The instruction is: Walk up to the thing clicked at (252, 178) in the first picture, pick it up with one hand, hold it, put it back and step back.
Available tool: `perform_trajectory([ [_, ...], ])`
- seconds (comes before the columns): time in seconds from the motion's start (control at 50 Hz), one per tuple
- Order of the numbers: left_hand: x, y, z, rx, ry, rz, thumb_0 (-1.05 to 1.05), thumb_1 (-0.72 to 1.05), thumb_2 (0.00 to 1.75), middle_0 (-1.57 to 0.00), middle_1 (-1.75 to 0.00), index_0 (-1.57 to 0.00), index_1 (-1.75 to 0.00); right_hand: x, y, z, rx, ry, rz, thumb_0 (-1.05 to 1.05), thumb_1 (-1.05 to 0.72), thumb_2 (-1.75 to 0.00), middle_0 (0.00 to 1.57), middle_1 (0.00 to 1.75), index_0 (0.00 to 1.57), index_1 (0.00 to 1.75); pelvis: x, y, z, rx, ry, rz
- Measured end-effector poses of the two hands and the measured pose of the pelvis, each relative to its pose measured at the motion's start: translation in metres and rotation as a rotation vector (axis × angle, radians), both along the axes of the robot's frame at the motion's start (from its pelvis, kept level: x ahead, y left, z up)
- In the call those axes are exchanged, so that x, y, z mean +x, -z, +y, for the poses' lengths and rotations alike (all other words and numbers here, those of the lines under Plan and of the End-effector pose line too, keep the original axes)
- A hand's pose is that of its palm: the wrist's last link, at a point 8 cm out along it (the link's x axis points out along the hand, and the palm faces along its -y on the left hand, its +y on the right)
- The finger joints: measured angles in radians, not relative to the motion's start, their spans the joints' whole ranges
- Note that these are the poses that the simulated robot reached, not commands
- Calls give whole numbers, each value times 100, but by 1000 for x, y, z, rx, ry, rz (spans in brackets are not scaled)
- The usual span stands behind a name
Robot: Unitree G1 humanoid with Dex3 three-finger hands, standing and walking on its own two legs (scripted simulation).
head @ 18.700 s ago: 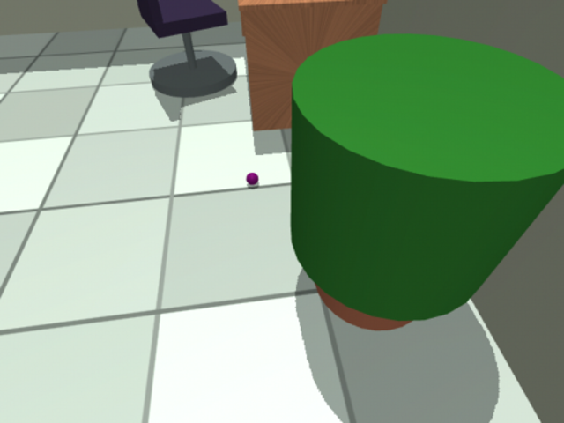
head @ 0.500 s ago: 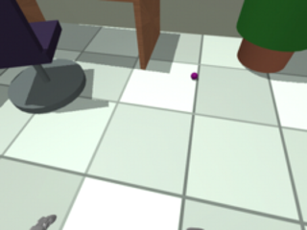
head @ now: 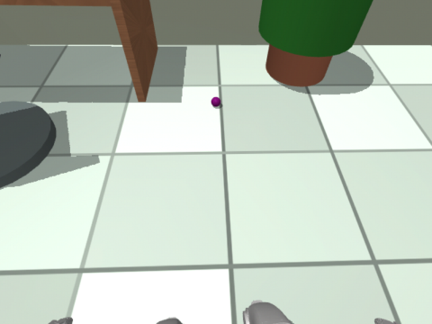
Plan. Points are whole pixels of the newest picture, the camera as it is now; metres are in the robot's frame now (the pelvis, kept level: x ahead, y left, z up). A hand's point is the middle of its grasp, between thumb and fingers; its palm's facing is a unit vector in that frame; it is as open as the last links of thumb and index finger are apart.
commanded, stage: walk up
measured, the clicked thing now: (215, 101) +1.52 +0.00 -0.71
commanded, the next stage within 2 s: stand in 1.90 s
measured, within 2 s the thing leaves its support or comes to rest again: neither
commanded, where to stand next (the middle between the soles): +0.08 +0.01 m, yaw -10 degrees
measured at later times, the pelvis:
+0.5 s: pelvis +0.00 -0.01 +0.00, yaw -8 degrees
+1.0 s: pelvis +0.02 +0.00 +0.03, yaw -12 degrees
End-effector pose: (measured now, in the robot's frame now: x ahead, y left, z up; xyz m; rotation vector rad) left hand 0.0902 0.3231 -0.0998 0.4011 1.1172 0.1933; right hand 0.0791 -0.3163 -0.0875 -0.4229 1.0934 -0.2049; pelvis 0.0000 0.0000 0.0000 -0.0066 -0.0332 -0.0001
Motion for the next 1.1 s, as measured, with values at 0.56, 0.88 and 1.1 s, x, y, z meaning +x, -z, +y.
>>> perform_trajectory([
  [0.56, 44, -5, -43, -24, 158, 4, 1, 90, 90, -20, -30, -21, -30, -65, 21, 5, 108, 221, 66, 1, -90, -90, 21, 30, 20, 30, 6, -8, -5, 9, 167, -6],
  [0.88, 81, -16, -46, -15, 173, 39, 1, 90, 90, -20, -30, -21, -30, -34, 4, -4, 97, 279, 46, 1, -90, -90, 21, 30, 20, 30, 19, -25, -2, 15, 203, -8],
  [1.1, 89, -18, -56, -28, 211, 52, 1, 90, 90, -20, -30, -21, -30, -27, -2, -6, 103, 309, 20, 1, -90, -90, 21, 30, 20, 30, 20, -29, 1, 14, 229, -8],
])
